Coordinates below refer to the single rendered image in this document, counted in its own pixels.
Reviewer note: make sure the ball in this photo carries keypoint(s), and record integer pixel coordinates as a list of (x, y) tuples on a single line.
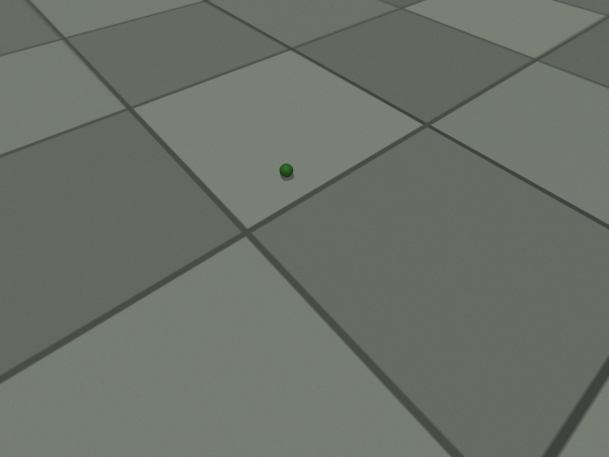
[(286, 170)]

